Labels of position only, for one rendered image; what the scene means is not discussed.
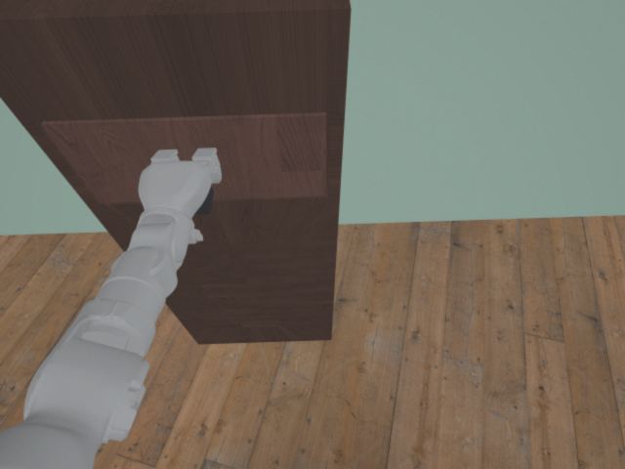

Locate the left robot hand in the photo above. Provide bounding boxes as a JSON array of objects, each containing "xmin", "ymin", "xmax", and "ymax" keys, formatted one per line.
[{"xmin": 139, "ymin": 148, "xmax": 222, "ymax": 244}]

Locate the handle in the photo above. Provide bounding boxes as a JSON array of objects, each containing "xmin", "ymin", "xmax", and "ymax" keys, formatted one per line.
[{"xmin": 194, "ymin": 185, "xmax": 214, "ymax": 215}]

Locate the robot left forearm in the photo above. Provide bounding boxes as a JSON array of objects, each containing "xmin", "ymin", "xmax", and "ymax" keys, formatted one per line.
[{"xmin": 23, "ymin": 207, "xmax": 191, "ymax": 420}]

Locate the drawer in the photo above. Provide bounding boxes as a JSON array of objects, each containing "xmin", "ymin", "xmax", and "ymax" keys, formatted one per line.
[{"xmin": 41, "ymin": 112, "xmax": 326, "ymax": 203}]

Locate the cabinet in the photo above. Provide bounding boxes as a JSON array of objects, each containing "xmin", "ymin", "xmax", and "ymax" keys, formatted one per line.
[{"xmin": 0, "ymin": 0, "xmax": 351, "ymax": 345}]

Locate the robot left upper arm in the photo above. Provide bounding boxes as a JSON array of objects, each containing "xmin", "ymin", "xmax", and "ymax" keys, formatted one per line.
[{"xmin": 0, "ymin": 337, "xmax": 150, "ymax": 469}]

